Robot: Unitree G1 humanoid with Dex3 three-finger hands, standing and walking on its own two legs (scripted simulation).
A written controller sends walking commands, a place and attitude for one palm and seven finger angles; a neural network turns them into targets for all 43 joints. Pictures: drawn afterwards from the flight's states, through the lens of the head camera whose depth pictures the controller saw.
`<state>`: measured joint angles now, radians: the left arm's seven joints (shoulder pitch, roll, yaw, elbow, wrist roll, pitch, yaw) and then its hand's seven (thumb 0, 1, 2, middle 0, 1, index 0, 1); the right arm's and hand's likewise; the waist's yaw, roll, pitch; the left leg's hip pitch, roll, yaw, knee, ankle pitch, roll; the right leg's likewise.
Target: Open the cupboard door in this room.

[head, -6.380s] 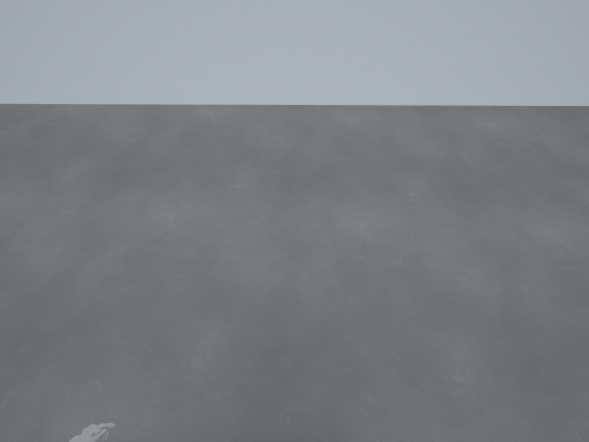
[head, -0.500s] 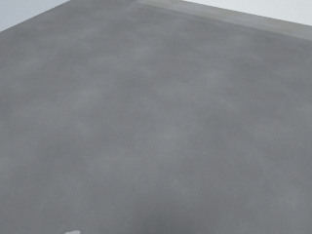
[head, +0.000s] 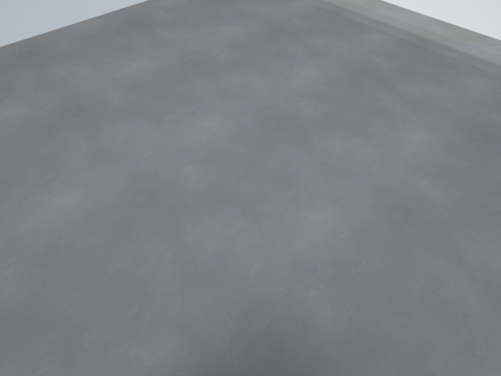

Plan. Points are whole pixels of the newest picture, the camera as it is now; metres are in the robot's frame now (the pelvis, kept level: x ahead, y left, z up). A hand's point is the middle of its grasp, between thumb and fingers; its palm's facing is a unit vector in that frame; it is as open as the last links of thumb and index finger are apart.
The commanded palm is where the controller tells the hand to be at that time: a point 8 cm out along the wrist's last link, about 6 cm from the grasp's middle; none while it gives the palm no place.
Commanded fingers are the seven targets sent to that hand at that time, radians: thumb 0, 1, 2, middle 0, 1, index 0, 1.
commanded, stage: turn or walk to find it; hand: left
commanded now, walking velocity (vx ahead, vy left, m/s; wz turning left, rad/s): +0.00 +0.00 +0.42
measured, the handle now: out of the picture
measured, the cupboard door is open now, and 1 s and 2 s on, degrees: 0 0 0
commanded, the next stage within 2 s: none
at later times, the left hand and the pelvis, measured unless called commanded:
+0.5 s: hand out of the picture +0.06 +0.21 -0.14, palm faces +0.19 -0.94 -0.27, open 7.4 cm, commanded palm none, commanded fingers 0.00 0.90 0.90 -0.20 -0.30 -0.20 -0.30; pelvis -0.02 +0.00 +0.00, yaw +10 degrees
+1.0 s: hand out of the picture -0.14 +0.20 -0.18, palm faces +0.46 -0.86 -0.24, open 7.4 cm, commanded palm none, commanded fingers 0.00 0.90 0.90 -0.20 -0.30 -0.20 -0.30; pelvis -0.08 +0.00 -0.01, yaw +25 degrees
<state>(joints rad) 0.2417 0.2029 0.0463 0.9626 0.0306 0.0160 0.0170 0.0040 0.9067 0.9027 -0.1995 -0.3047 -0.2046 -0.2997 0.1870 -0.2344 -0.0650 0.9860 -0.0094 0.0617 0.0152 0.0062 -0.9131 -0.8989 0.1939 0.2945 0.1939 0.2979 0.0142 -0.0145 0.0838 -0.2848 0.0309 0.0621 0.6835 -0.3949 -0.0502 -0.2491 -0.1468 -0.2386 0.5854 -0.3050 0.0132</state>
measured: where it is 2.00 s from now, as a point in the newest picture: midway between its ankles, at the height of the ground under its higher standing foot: outside the picture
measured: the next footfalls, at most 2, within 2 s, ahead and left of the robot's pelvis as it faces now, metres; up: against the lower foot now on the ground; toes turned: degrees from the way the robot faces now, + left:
left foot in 0.02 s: +0.03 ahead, +0.12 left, +0.00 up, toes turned +5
right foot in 0.52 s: +0.04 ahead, -0.11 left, +0.00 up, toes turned +7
